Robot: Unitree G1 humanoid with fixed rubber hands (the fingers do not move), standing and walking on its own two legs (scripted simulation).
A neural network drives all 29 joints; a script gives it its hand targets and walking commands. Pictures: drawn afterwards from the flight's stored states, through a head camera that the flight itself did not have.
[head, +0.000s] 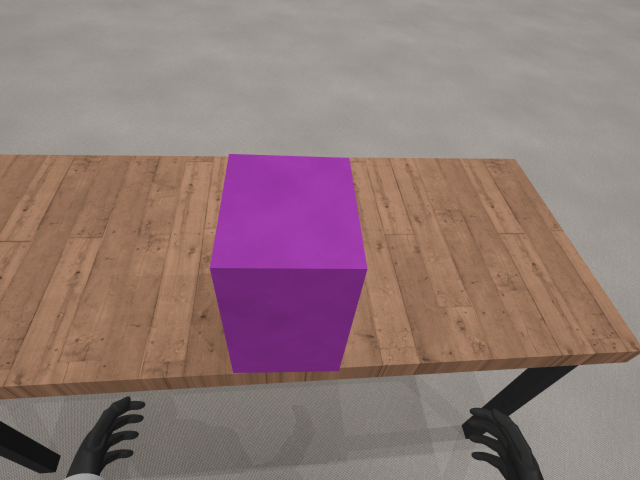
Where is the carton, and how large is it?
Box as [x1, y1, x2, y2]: [210, 154, 366, 372]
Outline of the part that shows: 229,154 210,270 233,372 338,370 366,272 366,263 349,159 337,157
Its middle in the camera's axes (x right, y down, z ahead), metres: -0.05 +0.04 +0.57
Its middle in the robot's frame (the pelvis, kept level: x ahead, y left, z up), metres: +0.40 +0.05 +0.01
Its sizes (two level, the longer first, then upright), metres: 0.193 0.164 0.266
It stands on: a table, 0.66 m high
